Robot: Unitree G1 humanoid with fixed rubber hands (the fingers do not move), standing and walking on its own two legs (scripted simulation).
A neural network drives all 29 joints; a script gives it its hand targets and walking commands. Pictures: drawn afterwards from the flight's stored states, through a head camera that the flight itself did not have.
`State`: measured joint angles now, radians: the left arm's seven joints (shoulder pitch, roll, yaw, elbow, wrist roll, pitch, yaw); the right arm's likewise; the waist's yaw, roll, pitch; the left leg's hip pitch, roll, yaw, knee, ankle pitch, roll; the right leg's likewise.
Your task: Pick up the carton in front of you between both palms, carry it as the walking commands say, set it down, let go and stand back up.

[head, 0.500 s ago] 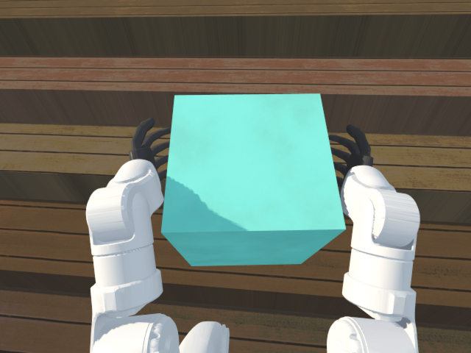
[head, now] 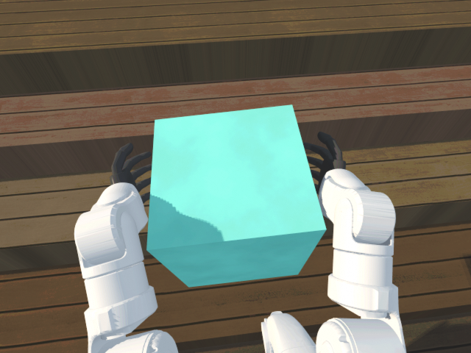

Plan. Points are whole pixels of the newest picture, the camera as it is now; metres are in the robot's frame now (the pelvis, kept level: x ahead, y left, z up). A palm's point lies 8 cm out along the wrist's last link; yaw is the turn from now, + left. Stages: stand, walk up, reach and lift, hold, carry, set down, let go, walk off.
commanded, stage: carry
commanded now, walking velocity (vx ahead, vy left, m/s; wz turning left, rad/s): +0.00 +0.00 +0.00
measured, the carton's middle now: (234, 206) +0.35 -0.02 +0.05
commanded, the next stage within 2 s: none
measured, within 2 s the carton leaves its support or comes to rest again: neither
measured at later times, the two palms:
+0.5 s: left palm (121, 137) +0.43 +0.15 +0.15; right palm (314, 113) +0.45 -0.16 +0.16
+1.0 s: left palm (82, 88) +0.55 +0.22 +0.17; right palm (252, 63) +0.60 -0.08 +0.17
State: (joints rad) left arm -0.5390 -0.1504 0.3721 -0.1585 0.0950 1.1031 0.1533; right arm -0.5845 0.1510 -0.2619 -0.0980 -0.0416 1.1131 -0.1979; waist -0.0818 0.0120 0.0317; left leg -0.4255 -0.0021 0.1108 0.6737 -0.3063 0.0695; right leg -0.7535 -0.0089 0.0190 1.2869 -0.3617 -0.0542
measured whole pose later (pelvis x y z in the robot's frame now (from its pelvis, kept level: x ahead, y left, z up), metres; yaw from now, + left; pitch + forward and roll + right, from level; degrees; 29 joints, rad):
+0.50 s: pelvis +0.10 -0.02 +0.01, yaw +3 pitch +3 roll +0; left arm -0.55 -0.13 0.30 -0.05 0.03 1.07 0.22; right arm -0.56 0.11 -0.29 -0.05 -0.03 1.07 -0.23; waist 0.00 0.01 -0.09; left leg -0.22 0.03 0.06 0.57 -0.41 0.05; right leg -0.35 -0.01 -0.08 0.57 -0.28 -0.03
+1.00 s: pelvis +0.23 +0.02 +0.02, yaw +3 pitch +6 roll +0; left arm -0.60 -0.14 0.28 -0.14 -0.01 1.08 0.22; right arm -0.57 0.11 -0.33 -0.20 -0.02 1.10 -0.23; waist 0.13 -0.01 -0.03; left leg -0.92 -0.07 -0.02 2.08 -0.80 0.12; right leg -0.06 -0.01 -0.02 0.31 -0.34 -0.02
